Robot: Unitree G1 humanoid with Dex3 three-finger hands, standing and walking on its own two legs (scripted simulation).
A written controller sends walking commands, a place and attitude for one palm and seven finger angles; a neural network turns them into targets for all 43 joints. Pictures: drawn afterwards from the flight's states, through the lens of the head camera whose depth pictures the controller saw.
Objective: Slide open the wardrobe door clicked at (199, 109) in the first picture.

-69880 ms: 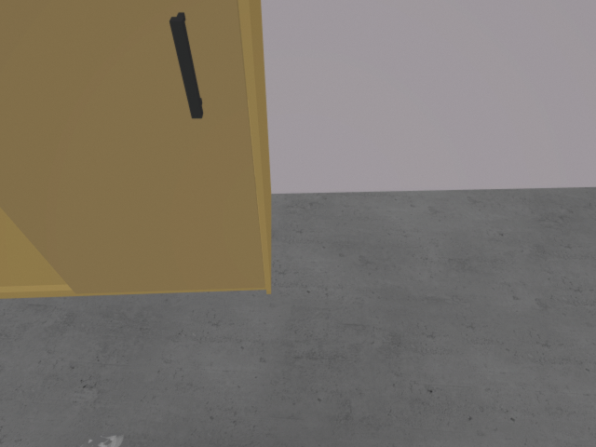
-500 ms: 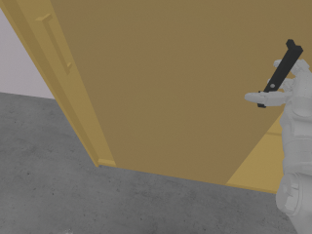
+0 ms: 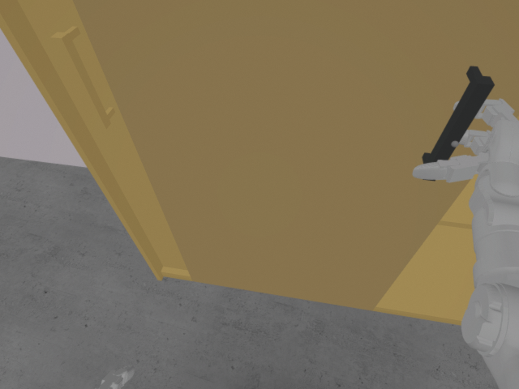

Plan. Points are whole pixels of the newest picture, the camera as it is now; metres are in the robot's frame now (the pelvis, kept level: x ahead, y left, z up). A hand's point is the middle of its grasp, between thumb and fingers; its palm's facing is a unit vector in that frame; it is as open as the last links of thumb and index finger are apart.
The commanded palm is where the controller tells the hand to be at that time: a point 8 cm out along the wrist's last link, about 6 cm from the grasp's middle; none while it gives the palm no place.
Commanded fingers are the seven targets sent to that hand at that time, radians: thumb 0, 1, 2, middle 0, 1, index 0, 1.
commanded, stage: slip the hand off the handle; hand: right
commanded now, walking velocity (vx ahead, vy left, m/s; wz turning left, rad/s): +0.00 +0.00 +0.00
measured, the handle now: (449, 127) +0.51 -0.23 +0.15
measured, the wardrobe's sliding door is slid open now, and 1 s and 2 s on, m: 0.53 0.53 0.53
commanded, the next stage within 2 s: draw the hand back to the body in 1.02 s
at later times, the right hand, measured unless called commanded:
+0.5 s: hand (500, 156) +0.45 -0.29 +0.15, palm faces +0.30 +0.94 -0.16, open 14.6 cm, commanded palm +0.40 -0.32 +0.15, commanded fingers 0.00 0.55 -0.20 0.25 1.15 0.25 1.15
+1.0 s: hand (517, 208) +0.36 -0.28 +0.15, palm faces +0.35 +0.92 -0.15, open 14.7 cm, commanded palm +0.32 -0.32 +0.15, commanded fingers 0.00 0.55 -0.20 0.25 1.15 0.25 1.15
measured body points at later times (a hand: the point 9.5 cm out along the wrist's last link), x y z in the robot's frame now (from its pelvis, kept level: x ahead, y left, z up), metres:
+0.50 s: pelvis +0.01 -0.01 +0.00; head +0.05 -0.02 +0.45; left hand +0.04 +0.28 -0.11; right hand +0.43 -0.34 +0.16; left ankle +0.00 +0.09 -0.73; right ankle +0.05 -0.07 -0.73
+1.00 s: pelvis +0.02 +0.00 +0.00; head +0.02 +0.00 +0.45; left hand +0.21 +0.23 -0.08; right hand +0.34 -0.33 +0.16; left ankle +0.00 +0.09 -0.73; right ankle +0.05 -0.07 -0.73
